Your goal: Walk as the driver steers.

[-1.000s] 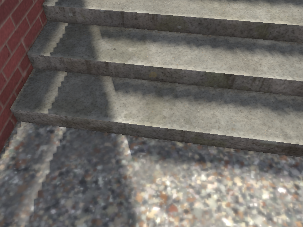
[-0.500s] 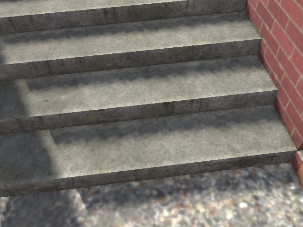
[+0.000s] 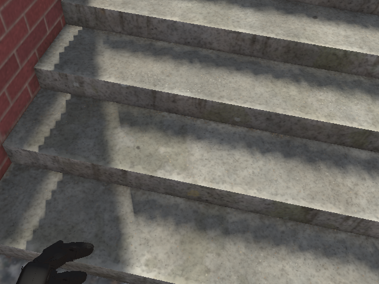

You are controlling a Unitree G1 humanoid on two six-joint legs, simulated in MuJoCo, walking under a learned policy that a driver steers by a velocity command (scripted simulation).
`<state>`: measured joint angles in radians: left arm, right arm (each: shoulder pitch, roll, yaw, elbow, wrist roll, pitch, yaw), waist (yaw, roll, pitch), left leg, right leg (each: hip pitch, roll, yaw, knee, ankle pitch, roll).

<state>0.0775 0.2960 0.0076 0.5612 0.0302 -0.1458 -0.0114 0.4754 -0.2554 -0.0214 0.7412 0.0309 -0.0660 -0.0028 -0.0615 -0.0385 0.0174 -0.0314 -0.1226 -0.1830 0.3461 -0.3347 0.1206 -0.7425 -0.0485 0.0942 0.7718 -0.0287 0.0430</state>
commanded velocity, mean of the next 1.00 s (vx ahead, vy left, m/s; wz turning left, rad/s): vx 0.99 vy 0.00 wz -0.59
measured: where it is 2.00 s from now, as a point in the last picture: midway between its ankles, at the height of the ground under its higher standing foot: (290, 4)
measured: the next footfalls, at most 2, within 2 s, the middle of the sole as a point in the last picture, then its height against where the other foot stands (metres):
right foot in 0.14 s outside the picture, level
left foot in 0.44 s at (122, 229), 0.11 m higher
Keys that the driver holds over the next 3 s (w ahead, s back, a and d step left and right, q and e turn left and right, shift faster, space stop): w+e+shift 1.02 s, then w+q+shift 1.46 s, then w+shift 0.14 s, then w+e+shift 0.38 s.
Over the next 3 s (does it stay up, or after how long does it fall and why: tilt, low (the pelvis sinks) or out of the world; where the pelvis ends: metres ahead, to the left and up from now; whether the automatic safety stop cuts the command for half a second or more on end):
stays up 2.33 -0.31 0.51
